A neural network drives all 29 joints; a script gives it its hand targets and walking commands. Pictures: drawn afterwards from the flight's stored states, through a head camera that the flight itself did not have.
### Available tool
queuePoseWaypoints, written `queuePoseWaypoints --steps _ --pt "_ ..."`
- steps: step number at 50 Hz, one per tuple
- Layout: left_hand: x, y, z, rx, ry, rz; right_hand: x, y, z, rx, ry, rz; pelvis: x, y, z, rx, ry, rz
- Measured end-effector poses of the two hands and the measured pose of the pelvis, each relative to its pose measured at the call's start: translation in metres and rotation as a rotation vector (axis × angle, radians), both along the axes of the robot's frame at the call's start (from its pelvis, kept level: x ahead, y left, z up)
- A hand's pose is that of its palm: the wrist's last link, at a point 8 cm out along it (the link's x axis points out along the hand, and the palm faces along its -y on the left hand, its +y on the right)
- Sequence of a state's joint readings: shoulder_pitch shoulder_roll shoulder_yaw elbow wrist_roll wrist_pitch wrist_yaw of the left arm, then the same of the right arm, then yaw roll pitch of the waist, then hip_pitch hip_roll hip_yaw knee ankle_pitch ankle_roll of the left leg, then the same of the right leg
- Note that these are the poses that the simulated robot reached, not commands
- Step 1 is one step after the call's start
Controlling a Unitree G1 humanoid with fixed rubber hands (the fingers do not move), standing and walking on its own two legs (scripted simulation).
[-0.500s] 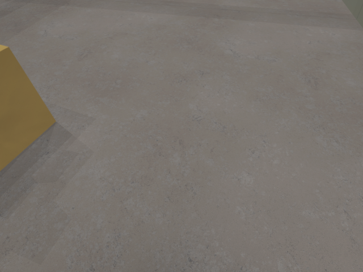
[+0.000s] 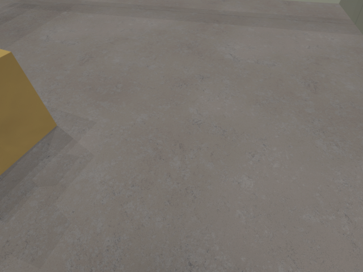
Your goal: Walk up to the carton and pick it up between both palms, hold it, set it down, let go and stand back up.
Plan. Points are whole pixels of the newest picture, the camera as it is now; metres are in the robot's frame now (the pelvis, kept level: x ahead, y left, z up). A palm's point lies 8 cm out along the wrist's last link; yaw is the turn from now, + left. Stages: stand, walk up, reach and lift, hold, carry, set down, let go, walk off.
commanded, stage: stand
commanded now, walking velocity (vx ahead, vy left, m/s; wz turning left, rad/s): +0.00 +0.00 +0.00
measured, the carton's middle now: out of the picture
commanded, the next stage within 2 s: none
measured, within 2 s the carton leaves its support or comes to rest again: neither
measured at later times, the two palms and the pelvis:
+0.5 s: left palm out of the picture -0.04 +0.19 -0.15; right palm out of the picture -0.04 -0.19 -0.15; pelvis -0.01 +0.00 +0.00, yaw +0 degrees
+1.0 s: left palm out of the picture -0.05 +0.18 -0.15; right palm out of the picture -0.05 -0.19 -0.15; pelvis -0.01 +0.00 +0.00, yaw +0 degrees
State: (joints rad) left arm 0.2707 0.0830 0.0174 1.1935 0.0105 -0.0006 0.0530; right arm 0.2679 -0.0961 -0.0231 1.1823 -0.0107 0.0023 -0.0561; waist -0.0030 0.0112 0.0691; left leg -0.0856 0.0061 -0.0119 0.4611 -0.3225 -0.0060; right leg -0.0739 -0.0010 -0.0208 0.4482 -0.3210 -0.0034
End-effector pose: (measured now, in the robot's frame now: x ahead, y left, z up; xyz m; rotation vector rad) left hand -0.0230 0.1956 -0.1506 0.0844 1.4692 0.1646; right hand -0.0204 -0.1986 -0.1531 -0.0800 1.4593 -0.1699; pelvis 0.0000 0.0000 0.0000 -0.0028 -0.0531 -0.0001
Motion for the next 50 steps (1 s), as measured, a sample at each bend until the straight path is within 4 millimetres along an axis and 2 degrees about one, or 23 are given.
queuePoseWaypoints --steps 19,50 --pt "-0.016 -0.008 0.0 -0.021 0.024 0.003 -0.021 0.006 0.004 0.014 0.04 -0.003 -0.007 -0.002 0.002 0.004 0.003 -0.005" --pt "-0.025 -0.012 0.002 -0.025 0.021 0.002 -0.027 0.005 0.003 0.022 0.037 -0.002 -0.014 -0.004 0.003 0.003 0.006 -0.005"
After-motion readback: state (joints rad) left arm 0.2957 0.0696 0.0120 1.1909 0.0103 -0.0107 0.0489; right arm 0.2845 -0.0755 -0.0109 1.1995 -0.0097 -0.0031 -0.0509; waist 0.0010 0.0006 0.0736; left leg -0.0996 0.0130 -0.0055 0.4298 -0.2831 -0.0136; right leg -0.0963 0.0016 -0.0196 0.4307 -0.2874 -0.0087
